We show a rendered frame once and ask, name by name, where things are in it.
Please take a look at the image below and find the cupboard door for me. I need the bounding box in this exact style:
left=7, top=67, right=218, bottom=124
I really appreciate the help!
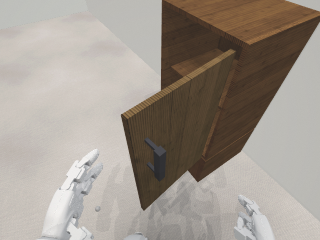
left=121, top=49, right=236, bottom=211

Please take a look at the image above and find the robot right hand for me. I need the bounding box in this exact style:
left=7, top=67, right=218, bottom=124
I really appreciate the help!
left=234, top=195, right=275, bottom=240

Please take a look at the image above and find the handle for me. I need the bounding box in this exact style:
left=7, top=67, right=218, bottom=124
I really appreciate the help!
left=144, top=137, right=167, bottom=182

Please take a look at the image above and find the robot left hand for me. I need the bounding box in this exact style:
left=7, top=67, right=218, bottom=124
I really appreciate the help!
left=41, top=149, right=103, bottom=240

